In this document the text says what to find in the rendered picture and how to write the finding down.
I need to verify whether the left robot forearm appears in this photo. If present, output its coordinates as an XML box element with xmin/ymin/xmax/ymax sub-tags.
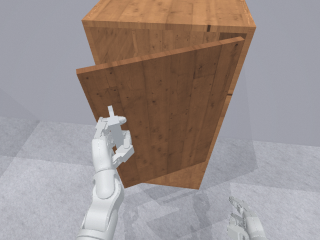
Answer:
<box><xmin>76</xmin><ymin>169</ymin><xmax>125</xmax><ymax>240</ymax></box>

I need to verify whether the right robot hand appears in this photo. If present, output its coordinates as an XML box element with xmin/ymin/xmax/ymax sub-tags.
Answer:
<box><xmin>227</xmin><ymin>196</ymin><xmax>267</xmax><ymax>240</ymax></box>

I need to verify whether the handle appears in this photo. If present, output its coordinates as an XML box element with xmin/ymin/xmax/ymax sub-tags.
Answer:
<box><xmin>107</xmin><ymin>105</ymin><xmax>124</xmax><ymax>149</ymax></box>

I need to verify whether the cupboard door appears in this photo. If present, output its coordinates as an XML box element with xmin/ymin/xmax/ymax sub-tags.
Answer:
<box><xmin>76</xmin><ymin>36</ymin><xmax>245</xmax><ymax>189</ymax></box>

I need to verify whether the left robot hand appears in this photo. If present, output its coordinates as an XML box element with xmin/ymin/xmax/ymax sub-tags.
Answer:
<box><xmin>91</xmin><ymin>116</ymin><xmax>135</xmax><ymax>173</ymax></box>

